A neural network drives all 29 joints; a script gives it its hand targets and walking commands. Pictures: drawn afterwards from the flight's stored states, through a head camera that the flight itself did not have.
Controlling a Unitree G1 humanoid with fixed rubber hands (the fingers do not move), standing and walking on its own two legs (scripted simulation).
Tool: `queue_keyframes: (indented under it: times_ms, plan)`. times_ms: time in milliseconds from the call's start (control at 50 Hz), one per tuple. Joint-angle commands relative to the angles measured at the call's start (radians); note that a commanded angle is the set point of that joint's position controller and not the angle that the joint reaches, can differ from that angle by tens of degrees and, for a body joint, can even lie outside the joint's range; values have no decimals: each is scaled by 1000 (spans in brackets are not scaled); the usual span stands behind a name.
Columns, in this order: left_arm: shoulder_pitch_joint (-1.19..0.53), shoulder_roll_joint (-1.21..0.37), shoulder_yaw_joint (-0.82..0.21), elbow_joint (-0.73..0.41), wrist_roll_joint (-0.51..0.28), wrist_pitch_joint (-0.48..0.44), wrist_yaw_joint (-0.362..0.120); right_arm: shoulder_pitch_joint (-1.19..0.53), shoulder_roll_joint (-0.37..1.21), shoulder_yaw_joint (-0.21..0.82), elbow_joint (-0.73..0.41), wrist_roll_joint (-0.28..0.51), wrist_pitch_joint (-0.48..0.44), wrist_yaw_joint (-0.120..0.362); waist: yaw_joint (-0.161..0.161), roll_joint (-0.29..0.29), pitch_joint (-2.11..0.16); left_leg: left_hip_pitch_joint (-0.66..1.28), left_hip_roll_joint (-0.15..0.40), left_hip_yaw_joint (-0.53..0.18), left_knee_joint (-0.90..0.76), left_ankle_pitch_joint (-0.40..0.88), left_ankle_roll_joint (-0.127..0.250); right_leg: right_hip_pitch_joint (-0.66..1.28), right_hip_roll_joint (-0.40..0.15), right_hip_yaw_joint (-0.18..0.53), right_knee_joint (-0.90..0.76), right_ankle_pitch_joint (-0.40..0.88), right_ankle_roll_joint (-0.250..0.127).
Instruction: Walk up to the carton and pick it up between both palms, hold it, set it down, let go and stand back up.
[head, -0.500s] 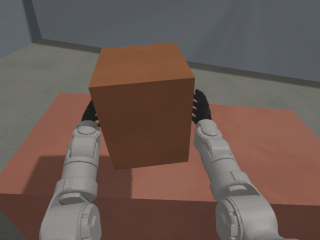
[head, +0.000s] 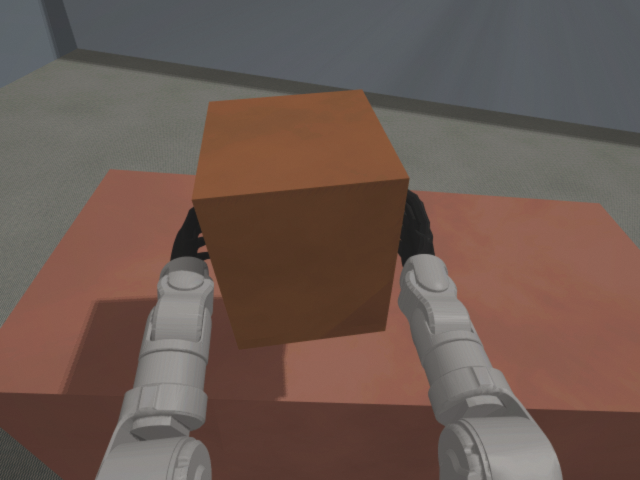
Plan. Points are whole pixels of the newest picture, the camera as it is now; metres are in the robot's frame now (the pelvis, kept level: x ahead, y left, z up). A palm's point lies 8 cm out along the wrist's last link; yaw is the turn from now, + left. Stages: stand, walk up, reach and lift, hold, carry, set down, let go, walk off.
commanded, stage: set down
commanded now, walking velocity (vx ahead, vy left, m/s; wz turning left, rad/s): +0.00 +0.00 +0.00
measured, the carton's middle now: (300, 220) +0.42 +0.04 +0.14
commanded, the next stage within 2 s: none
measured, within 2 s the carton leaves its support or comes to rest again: neither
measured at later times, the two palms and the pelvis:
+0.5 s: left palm (185, 282) +0.35 +0.18 +0.08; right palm (404, 259) +0.38 -0.10 +0.11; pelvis +0.00 +0.00 +0.00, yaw +0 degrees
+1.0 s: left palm (195, 296) +0.35 +0.18 +0.04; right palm (399, 264) +0.40 -0.10 +0.08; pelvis +0.01 +0.00 +0.00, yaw +0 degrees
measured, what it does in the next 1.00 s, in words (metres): stands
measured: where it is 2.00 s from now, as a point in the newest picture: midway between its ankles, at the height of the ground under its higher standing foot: outside the picture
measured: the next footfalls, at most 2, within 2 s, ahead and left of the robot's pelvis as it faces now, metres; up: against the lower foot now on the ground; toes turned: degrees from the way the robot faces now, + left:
none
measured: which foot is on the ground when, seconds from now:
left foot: down 0.00-1.00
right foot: down 0.00-1.00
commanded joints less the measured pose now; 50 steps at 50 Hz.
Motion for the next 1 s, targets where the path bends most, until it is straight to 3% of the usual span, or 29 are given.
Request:
queue_keyframes:
  times_ms: [0, 40, 80, 100, 120, 140, 180, 200, 220, 240, 260, 320, 360, 400, 440, 480, 540, 580, 660, 700, 720, 760, 780, 820, 840, 900, 920, 940, 980]
  plan:
    - [-680, -665, -456, -360, -113, -116, -152, -776, 580, 559, -392, 90, -92, 112, 143, 115, -566, 298, -71, 89, 7, 492, 0, 248, -10, 49, -33, 390, 86]
    - [-675, -668, -475, -378, -88, -126, -143, -708, 562, 538, -332, 76, -94, 121, 118, 153, -579, 309, -64, 88, 8, 499, -16, 208, -7, 40, -31, 363, 74]
    - [-691, -645, -460, -370, -118, -127, -143, -738, 545, 528, -352, 72, -96, 121, 127, 125, -552, 277, -65, 89, 5, 464, -5, 223, -10, 46, -33, 340, 74]
    - [-727, -673, -491, -402, -118, -137, -133, -746, 531, 524, -355, 68, -103, 128, 116, 145, -579, 290, -61, 81, 5, 478, -23, 182, 3, 26, -31, 306, 68]
    - [-700, -666, -475, -347, -110, -128, -130, -745, 512, 501, -342, 63, -101, 134, 116, 158, -576, 309, -57, 77, 3, 468, -22, 151, 2, 24, -42, 265, 61]
    - [-730, -681, -510, -387, -116, -145, -121, -788, 531, 501, -352, 62, -116, 137, 117, 177, -607, 315, -52, 81, 12, 464, -31, 122, 5, 21, -45, 237, 52]
    - [-744, -674, -489, -346, -119, -160, -113, -798, 519, 493, -346, 45, -124, 150, 136, 157, -608, 300, -48, 84, 3, 427, -23, 100, 5, 22, -51, 183, 47]
    - [-720, -682, -486, -327, -104, -159, -108, -793, 520, 483, -319, 41, -127, 155, 151, 169, -585, 309, -48, 88, 7, 437, -26, 94, 10, 26, -52, 172, 42]
    - [-720, -660, -450, -292, -87, -157, -111, -735, 493, 426, -231, 17, -113, 161, 138, 187, -518, 290, -46, 93, -11, 370, -31, 66, 6, 27, -63, 108, 35]
    - [-668, -674, -438, -247, -70, -146, -116, -764, 510, 429, -241, 16, -119, 165, 157, 167, -482, 270, -46, 100, -22, 348, -19, 82, 3, 29, -74, 108, 36]
    - [-733, -645, -391, -221, -60, -148, -121, -732, 502, 374, -174, -12, -112, 171, 143, 137, -464, 246, -45, 109, -49, 266, -5, 77, -8, 28, -74, 52, 47]
    - [-748, -646, -381, -212, -80, -177, -116, -792, 507, 378, -194, -15, -140, 184, 176, 133, -522, 219, -43, 115, -43, 289, -1, 94, -6, 27, -58, 74, 51]
    - [-799, -677, -424, -258, -88, -215, -98, -782, 515, 361, -157, -24, -159, 189, 146, 160, -559, 252, -34, 106, -27, 340, -26, 36, 7, 15, -48, 85, 41]
    - [-817, -697, -449, -280, -87, -242, -76, -780, 517, 365, -124, -31, -180, 195, 165, 186, -590, 299, -26, 102, 4, 441, -49, 7, 21, 10, -52, 113, 25]
    - [-781, -656, -385, -207, -59, -241, -70, -775, 462, 326, -78, -48, -183, 205, 186, 164, -595, 291, -26, 121, -11, 372, -38, -14, 16, 12, -72, 63, 23]
    - [-762, -689, -430, -215, -66, -256, -64, -779, 464, 310, -95, -46, -201, 203, 164, 195, -605, 299, -20, 104, -4, 409, -50, -38, 21, 7, -71, 78, 16]
    - [-818, -662, -365, -179, -44, -278, -55, -750, 476, 278, 20, -70, -199, 220, 193, 162, -540, 239, -21, 125, -36, 291, -35, -29, 12, 17, -69, 15, 24]
    - [-808, -697, -368, -117, -49, -275, -56, -763, 481, 238, 21, -73, -205, 224, 173, 150, -516, 219, -17, 121, -44, 234, -29, -56, 6, 18, -77, -18, 16]
    - [-838, -685, -382, -189, -60, -324, -40, -746, 497, 273, 36, -75, -232, 225, 198, 163, -584, 232, -20, 125, -11, 369, -39, -41, 14, 25, -62, 66, 18]
    - [-830, -726, -400, -142, -50, -350, -18, -784, 467, 239, 51, -72, -261, 232, 173, 207, -621, 253, -10, 121, 10, 399, -62, -99, 22, 17, -64, 50, 1]
    - [-806, -718, -384, -137, -50, -349, -17, -786, 452, 239, 50, -87, -263, 231, 195, 185, -604, 270, 0, 120, 8, 400, -57, -122, 27, 11, -72, 33, -3]
    - [-839, -709, -384, -142, -56, -369, -17, -751, 457, 225, 72, -100, -271, 233, 180, 165, -614, 255, -7, 130, 5, 374, -54, -107, 21, 15, -73, 24, -4]
    - [-771, -705, -373, -107, -41, -367, -10, -752, 439, 232, 58, -95, -273, 232, 206, 169, -605, 244, -3, 127, 8, 386, -49, -108, 22, 21, -73, 39, -6]
    - [-751, -696, -363, -93, -28, -371, -9, -736, 451, 233, 64, -95, -276, 231, 209, 164, -612, 222, -6, 135, 1, 374, -48, -84, 22, 20, -68, 55, 0]
    - [-728, -689, -347, -91, -26, -375, -3, -764, 437, 235, 53, -90, -279, 237, 236, 147, -619, 239, 6, 125, 8, 381, -47, -94, 29, 22, -65, 33, -8]
    - [-744, -700, -357, -109, -36, -384, -2, -732, 448, 261, 64, -87, -287, 234, 222, 138, -648, 248, -2, 136, 30, 486, -45, -86, 28, 22, -62, 124, 2]
    - [-717, -683, -341, -108, -18, -393, 1, -714, 439, 256, 95, -85, -280, 236, 236, 164, -612, 241, 3, 133, 33, 493, -50, -91, 28, 29, -61, 114, 3]
    - [-756, -677, -331, -108, -21, -392, 1, -716, 430, 245, 99, -86, -284, 240, 220, 148, -654, 242, 2, 129, 31, 488, -49, -92, 28, 22, -61, 111, 1]
    - [-724, -693, -333, -115, -26, -408, 6, -731, 430, 249, 69, -99, -299, 238, 229, 151, -673, 243, 3, 128, 41, 517, -47, -109, 29, 26, -54, 119, -6]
